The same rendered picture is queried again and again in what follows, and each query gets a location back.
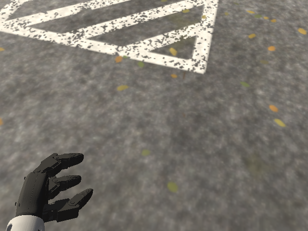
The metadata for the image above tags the robot left forearm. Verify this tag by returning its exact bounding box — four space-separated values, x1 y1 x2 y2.
6 215 45 231

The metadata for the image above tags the left robot hand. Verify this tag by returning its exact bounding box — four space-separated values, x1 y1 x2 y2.
15 153 93 223

